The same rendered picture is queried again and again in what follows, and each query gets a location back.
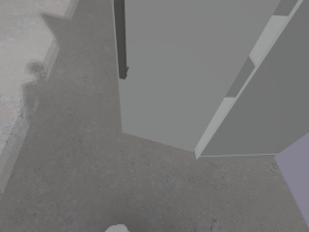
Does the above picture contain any handle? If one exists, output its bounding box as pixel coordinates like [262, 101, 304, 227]
[113, 0, 129, 79]

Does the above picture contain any fridge door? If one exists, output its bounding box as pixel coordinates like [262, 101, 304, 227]
[111, 0, 281, 152]

